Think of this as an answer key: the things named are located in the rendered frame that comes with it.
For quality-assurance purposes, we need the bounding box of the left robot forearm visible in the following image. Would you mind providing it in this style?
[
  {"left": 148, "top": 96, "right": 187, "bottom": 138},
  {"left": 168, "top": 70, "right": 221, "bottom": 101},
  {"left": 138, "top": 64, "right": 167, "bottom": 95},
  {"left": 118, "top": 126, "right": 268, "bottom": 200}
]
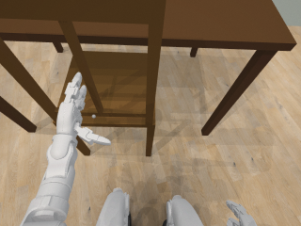
[{"left": 20, "top": 134, "right": 78, "bottom": 226}]

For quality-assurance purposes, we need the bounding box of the chair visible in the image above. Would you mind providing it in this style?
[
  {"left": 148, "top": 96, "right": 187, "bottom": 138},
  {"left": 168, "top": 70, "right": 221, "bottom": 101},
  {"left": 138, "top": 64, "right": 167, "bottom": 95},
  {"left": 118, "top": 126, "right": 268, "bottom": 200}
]
[{"left": 0, "top": 0, "right": 166, "bottom": 157}]

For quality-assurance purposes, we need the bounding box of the robot left thigh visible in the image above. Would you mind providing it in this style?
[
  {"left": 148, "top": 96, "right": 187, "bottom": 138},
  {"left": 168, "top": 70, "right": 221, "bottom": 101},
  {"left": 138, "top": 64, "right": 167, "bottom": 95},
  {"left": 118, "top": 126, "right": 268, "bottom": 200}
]
[{"left": 96, "top": 191, "right": 130, "bottom": 226}]

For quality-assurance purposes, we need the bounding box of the table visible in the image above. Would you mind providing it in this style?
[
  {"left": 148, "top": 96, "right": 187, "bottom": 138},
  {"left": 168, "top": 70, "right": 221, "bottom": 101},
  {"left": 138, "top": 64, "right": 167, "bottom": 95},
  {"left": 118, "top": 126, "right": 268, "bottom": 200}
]
[{"left": 0, "top": 0, "right": 297, "bottom": 136}]

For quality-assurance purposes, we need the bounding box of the right robot shin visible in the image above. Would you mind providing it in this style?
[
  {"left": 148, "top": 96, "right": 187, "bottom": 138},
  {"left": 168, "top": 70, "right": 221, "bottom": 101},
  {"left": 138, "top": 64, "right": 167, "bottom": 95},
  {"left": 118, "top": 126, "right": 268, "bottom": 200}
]
[{"left": 166, "top": 195, "right": 182, "bottom": 226}]

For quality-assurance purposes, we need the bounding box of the left robot hand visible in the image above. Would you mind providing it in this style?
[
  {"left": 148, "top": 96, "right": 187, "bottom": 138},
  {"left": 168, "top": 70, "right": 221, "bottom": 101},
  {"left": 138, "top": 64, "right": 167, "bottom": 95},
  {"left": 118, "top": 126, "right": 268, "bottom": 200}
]
[{"left": 56, "top": 72, "right": 111, "bottom": 146}]

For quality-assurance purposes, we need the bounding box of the right robot hand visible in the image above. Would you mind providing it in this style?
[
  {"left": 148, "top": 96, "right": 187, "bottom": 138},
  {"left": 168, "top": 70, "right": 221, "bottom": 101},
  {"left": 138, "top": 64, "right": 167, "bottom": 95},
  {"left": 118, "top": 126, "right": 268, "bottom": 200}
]
[{"left": 226, "top": 200, "right": 258, "bottom": 226}]

